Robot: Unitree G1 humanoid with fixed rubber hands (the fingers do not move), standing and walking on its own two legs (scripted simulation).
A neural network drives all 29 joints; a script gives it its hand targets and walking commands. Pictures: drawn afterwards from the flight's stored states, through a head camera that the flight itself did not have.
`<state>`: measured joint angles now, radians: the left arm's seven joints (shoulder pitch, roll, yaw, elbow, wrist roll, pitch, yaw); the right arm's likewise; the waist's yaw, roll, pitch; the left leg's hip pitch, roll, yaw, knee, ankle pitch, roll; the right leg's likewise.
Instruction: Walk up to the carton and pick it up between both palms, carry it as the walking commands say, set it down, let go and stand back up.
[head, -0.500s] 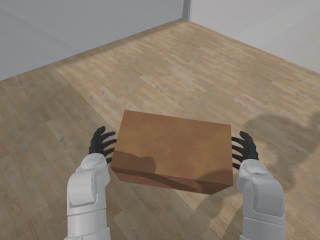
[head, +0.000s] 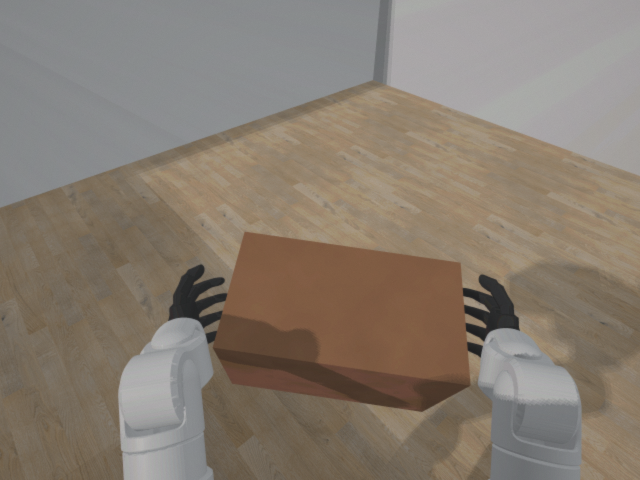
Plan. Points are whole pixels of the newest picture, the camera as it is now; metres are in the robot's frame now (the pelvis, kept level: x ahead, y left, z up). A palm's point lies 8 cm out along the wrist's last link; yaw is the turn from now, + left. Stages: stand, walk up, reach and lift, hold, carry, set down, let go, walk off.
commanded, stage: carry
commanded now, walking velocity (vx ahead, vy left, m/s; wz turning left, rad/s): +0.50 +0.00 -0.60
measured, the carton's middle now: (338, 327) +0.31 -0.01 +0.05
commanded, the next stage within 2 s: none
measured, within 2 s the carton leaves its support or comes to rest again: neither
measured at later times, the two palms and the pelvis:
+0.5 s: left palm (302, 294) +0.31 +0.04 +0.11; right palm (615, 375) +0.21 -0.29 +0.11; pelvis +0.02 -0.04 +0.01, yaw -17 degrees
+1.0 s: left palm (384, 215) +0.46 -0.08 +0.12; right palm out of the picture +0.29 -0.38 +0.12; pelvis +0.16 -0.10 +0.02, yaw -30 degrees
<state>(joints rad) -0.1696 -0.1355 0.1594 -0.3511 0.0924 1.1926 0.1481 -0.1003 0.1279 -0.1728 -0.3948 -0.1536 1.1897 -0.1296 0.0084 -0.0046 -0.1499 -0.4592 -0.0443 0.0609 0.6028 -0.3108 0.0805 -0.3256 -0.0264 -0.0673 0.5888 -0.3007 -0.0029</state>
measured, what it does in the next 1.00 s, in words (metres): walks ahead, turning right: right foot, then left foot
